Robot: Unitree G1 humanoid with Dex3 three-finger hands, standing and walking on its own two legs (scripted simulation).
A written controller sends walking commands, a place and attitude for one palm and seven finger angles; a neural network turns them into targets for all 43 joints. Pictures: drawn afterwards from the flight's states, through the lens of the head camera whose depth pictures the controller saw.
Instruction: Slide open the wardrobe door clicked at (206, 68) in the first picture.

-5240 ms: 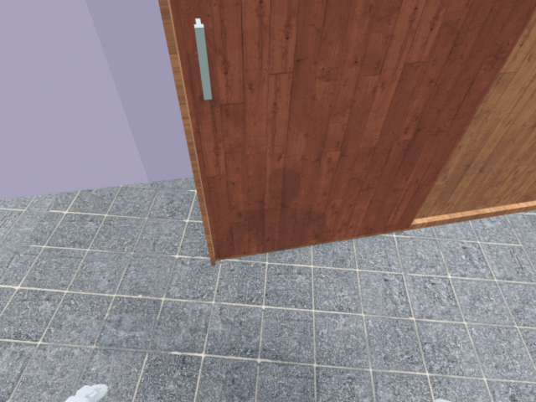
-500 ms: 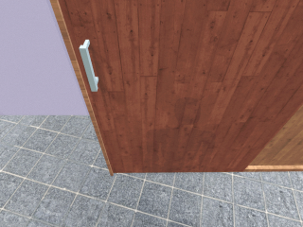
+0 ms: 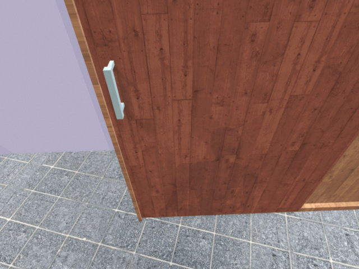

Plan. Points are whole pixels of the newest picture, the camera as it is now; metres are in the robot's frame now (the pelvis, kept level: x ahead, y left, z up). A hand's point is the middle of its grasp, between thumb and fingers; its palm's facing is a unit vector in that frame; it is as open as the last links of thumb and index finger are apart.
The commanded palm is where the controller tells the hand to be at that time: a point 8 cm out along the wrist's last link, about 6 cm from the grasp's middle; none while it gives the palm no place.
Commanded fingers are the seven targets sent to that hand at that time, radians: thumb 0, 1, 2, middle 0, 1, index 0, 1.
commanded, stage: come to a stop and stand still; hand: left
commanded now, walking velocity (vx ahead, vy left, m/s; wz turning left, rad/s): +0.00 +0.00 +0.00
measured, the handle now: (115, 91) +0.54 +0.21 +0.14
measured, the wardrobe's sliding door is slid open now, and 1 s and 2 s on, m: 0.00 0.00 0.00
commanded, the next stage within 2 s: look again from close up in 0.06 s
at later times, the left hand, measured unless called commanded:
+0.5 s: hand out of the picture +0.01 +0.17 -0.17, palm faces +0.03 -0.97 -0.22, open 7.4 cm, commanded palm none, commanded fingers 0.00 0.90 0.90 -0.20 -0.30 -0.20 -0.30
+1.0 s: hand out of the picture +0.00 +0.15 -0.17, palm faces +0.04 -0.98 -0.21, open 7.4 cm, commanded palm none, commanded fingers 0.00 0.90 0.90 -0.20 -0.30 -0.20 -0.30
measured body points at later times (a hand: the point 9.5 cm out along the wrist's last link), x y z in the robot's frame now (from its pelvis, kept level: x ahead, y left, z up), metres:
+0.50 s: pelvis -0.01 -0.01 +0.00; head -0.01 -0.02 +0.45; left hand +0.01 +0.22 -0.15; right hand +0.01 -0.25 -0.15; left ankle -0.02 +0.10 -0.74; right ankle +0.05 -0.11 -0.74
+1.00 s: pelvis -0.01 -0.02 +0.01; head -0.01 -0.03 +0.45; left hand +0.00 +0.21 -0.15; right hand -0.02 -0.25 -0.16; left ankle -0.02 +0.10 -0.74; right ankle +0.05 -0.11 -0.74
